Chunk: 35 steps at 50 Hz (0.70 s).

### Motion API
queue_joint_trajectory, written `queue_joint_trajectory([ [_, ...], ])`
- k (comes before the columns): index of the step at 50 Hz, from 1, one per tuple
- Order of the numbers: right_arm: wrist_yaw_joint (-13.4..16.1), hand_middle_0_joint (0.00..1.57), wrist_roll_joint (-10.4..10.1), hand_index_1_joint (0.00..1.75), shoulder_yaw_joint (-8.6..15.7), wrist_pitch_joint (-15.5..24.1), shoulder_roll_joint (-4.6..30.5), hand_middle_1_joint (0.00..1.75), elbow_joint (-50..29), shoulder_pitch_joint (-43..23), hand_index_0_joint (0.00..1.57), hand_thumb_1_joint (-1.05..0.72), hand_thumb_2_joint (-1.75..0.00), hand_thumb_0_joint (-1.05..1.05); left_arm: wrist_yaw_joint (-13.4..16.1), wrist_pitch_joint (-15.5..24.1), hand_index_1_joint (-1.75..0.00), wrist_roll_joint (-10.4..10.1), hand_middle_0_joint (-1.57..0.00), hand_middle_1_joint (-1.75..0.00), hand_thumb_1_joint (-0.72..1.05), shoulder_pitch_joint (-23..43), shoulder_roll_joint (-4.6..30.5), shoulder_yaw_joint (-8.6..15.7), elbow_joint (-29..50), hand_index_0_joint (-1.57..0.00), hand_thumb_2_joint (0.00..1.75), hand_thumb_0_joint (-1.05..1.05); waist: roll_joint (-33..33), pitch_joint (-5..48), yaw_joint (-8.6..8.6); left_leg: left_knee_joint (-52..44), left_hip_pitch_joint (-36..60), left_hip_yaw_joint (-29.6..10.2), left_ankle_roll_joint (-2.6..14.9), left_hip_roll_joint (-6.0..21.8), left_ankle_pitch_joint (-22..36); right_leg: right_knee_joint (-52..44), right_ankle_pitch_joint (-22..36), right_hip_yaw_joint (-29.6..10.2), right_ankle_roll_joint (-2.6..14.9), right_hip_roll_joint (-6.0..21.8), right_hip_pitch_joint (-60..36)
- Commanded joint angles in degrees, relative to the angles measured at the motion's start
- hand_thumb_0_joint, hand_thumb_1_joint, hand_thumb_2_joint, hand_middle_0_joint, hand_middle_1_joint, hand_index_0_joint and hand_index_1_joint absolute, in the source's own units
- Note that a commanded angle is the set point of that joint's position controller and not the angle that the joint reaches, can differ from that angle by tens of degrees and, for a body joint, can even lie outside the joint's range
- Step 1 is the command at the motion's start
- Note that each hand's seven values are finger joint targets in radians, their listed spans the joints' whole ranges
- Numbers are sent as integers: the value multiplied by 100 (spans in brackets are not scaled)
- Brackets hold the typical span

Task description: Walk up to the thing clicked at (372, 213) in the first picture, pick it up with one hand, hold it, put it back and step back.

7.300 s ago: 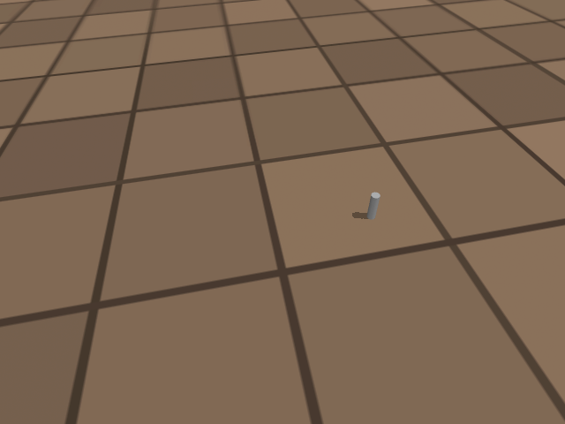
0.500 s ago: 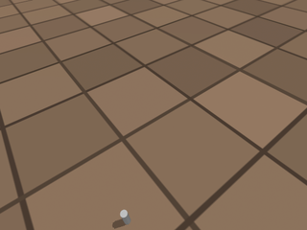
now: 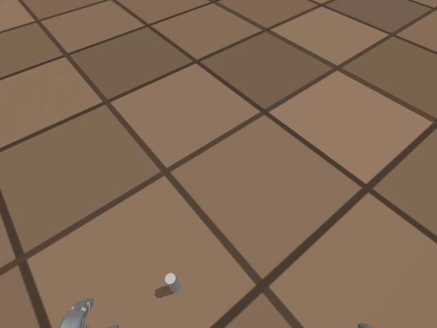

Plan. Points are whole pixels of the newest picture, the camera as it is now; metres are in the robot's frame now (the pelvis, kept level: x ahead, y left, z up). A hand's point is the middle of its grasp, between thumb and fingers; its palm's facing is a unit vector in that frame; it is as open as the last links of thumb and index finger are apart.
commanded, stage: go down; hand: left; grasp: from the side
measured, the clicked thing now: (173, 283) +0.39 +0.22 -0.70
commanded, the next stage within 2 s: none
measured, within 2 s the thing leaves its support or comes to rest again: neither
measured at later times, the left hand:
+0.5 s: hand out of the picture +0.16 +0.28 -0.18, palm faces +0.07 -0.94 -0.34, open 17.1 cm
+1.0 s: hand out of the picture +0.16 +0.32 -0.23, palm faces +0.15 -0.94 -0.30, open 17.4 cm
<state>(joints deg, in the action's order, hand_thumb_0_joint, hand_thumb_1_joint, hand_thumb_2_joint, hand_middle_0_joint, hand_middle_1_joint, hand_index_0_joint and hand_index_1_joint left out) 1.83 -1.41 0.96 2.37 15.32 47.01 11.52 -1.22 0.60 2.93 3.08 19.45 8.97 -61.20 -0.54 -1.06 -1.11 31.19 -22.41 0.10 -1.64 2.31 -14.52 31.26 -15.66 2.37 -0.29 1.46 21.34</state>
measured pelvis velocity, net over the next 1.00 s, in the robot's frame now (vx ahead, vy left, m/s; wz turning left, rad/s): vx -0.02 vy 0.01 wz -0.01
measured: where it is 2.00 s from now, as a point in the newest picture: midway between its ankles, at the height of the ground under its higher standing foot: outside the picture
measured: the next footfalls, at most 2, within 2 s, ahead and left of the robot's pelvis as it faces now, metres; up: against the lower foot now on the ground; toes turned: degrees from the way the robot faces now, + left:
none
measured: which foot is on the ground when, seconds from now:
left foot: down 0.00-1.00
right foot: down 0.00-1.00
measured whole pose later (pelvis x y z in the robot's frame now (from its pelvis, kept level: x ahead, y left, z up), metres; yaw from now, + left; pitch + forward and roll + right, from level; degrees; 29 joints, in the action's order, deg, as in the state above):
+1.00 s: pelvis -0.02 +0.01 -0.12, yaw -1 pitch +23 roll -3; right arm 3.4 0.3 0.6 12.1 14.8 31.3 11.3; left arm -9.8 -2.2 -3.4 -12.9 23.0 21.6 -27.2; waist -0.1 8.7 -1.6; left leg 77.6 -67.5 -2.3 -0.8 2.7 -33.5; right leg 75.3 -33.6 2.6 -1.2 1.7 64.7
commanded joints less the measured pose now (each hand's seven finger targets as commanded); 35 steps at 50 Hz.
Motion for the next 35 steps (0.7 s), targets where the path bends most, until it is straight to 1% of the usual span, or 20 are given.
queue_joint_trajectory([
  [1, 41, 20, -19, 30, 391, 152, 919, 30, -957, 164, 20, -90, -90, 0, 28, -257, -18, 141, -1, -19, 0, -463, 1187, 505, 589, -3, 28, 0, 225, 1249, 181, 103, 90, 196, 162, -351, 974, -44, 1035, -39, 153, -120, -359],
  [4, -2, 20, -33, 30, 364, 193, 837, 30, -1279, 36, 20, -89, -90, 0, 27, -454, -15, 132, -3, -16, -19, -516, 1242, 635, 1130, -3, 22, 0, 138, 1244, 194, 435, -290, 170, 172, -304, 738, 227, 699, -15, 152, -143, 7],
  [7, -7, 20, -5, 30, 387, 294, 818, 30, -1428, 159, 20, -85, -89, 0, -10, -512, -12, 76, -4, -12, -36, -569, 1118, 653, 1631, -4, 14, 0, 222, 1403, 78, 822, -486, 137, 172, -246, 635, 674, 587, 6, 133, -167, 403],
  [8, -5, 20, -1, 30, 407, 338, 824, 30, -1473, 206, 20, -87, -89, 0, -25, -510, -18, 65, -5, -19, -38, -474, 1126, 659, 1854, -6, 19, 0, 218, 1454, 24, 977, -604, 117, 173, -218, 575, 824, 535, -1, 124, -178, 597],
  [10, 24, 20, 5, 30, 425, 413, 832, 30, -1645, 209, 20, -87, -89, 0, -15, -550, -17, 77, -5, -18, -44, -721, 1295, 847, 2113, -5, 17, 0, 340, 1550, 41, 1166, -789, 82, 172, -196, 396, 1049, 349, -9, 132, -165, 834],
  [11, 23, 20, 6, 30, 419, 462, 781, 30, -1715, 223, 20, -88, -89, 0, -62, -519, -24, 24, -6, -25, -48, -516, 1050, 619, 2678, -7, 22, 0, 396, 1688, -20, 1239, -777, 43, 161, -158, 351, 1170, 300, 5, 130, -186, 949],
  [13, 76, 20, 9, 30, 432, 527, 820, 30, -1818, 225, 20, -85, -88, 0, -53, -648, -18, 9, -6, -19, -56, -926, 1109, 746, 2768, -6, 15, 0, 367, 1731, -67, 1383, -913, -7, 175, -133, 279, 1315, 263, 12, 121, -183, 1105],
  [16, 139, 20, 6, 30, 411, 615, 762, 30, -1887, 241, 20, -84, -88, 0, -66, -800, -14, -47, -7, -14, -61, -1003, 1005, 632, 3551, -8, 8, 0, 480, 1841, -72, 1579, -980, -45, 168, -111, 337, 1518, 293, 19, 114, -178, 1317],
  [17, 159, 20, 16, 30, 433, 639, 845, 30, -1915, 271, 20, -86, -88, 0, -31, -897, -14, -48, -8, -14, -60, -1366, 1147, 851, 3376, -8, 8, 0, 384, 1906, -77, 1627, -998, -82, 161, -76, 463, 1624, 351, 53, 121, -201, 1286],
  [20, 218, 20, 31, 30, 386, 709, 775, 30, -2012, 219, 20, -85, -88, 0, -49, -1101, -11, -66, -8, -11, -61, -1505, 1061, 749, 3835, -8, 5, 0, 370, 1845, -119, 1848, -1214, -97, 170, -81, 478, 1756, 362, 56, 103, -183, 1472],
  [22, 269, 20, 43, 30, 366, 745, 727, 30, -2066, 229, 20, -85, -88, 0, -41, -1206, -9, -82, -8, -9, -58, -1652, 1095, 799, 4217, -8, 4, 0, 548, 1944, -74, 1973, -1232, -56, 166, -88, 483, 1827, 389, 26, 107, -163, 1534],
  [23, 297, 20, 58, 30, 355, 750, 737, 30, -2026, 276, 20, -85, -88, 0, -17, -1266, -9, -83, -8, -9, -57, -1787, 1243, 970, 4154, -8, 5, 0, 501, 1933, -81, 2038, -1285, -57, 174, -90, 513, 1870, 420, 32, 93, -164, 1524],
  [25, 307, 20, 70, 30, 329, 824, 690, 30, -2142, 172, 20, -86, -89, 0, -65, -1339, -13, -135, -8, -13, -59, -1807, 930, 725, 4427, -9, 8, 0, 496, 1863, -132, 2131, -1464, -117, 166, -73, 491, 2003, 370, 69, 102, -165, 1713],
  [26, 330, 20, 71, 30, 342, 834, 719, 30, -2177, 196, 20, -87, -89, 0, -44, -1384, -9, -130, -9, -9, -59, -1865, 1139, 964, 4494, -9, 5, 0, 528, 1966, -81, 2167, -1441, -116, 169, -71, 543, 2043, 394, 59, 111, -167, 1733],
  [27, 340, 20, 78, 30, 328, 837, 713, 30, -2123, 186, 20, -86, -88, 0, -45, -1410, -9, -133, -8, -9, -58, -2010, 1196, 1025, 4392, -8, 5, 0, 593, 1842, -40, 2177, -1543, -135, 153, -65, 443, 2114, 247, 72, 117, -184, 1847],
  [28, 344, 20, 85, 30, 324, 859, 693, 30, -2159, 192, 20, -85, -88, 0, -98, -1424, -8, -148, -8, -8, -58, -2063, 1062, 886, 4474, -8, 4, 0, 625, 1867, -115, 2245, -1577, -129, 158, -65, 454, 2153, 268, 77, 119, -176, 1877],
  [29, 351, 20, 106, 30, 318, 879, 671, 30, -2187, 196, 20, -86, -89, 0, -91, -1413, -9, -157, -8, -10, -59, -2039, 1207, 1058, 4627, -8, 5, 0, 582, 1969, -87, 2313, -1645, -133, 175, -73, 421, 2182, 294, 67, 109, -171, 1860],
  [30, 362, 20, 103, 30, 338, 899, 684, 30, -2211, 217, 20, -87, -89, 0, -119, -1437, -8, -172, -9, -8, -59, -2169, 1075, 987, 4577, -9, 3, 0, 495, 2082, -138, 2381, -1601, -136, 182, -60, 578, 2241, 430, 63, 107, -179, 1866],
  [33, 354, 20, 119, 30, 315, 972, 653, 30, -2291, 115, 20, -89, -89, 0, -205, -1296, -7, -247, -9, -7, -60, -2084, 1084, 1064, 4750, -9, 2, 0, 595, 1968, -88, 2520, -1910, -184, 175, -70, 382, 2437, 204, 83, 127, -176, 2191],
  [35, 341, 20, 127, 30, 333, 1005, 679, 30, -2283, 163, 20, -89, -89, 0, -275, -1217, -6, -293, -9, -6, -59, -2228, 1203, 1226, 4645, -8, 2, 0, 545, 2027, -72, 2651, -2073, -171, 185, -72, 297, 2548, 142, 70, 123, -179, 2274],
])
